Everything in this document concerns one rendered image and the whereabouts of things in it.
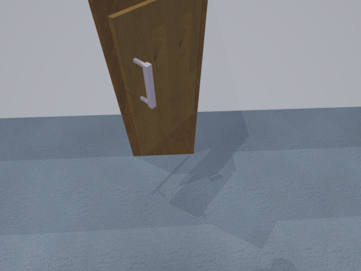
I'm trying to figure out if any handle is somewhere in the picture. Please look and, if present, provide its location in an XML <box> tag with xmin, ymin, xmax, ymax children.
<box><xmin>133</xmin><ymin>58</ymin><xmax>156</xmax><ymax>109</ymax></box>

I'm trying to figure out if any cupboard door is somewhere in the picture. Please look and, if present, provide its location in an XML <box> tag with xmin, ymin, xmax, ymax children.
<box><xmin>108</xmin><ymin>0</ymin><xmax>202</xmax><ymax>156</ymax></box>

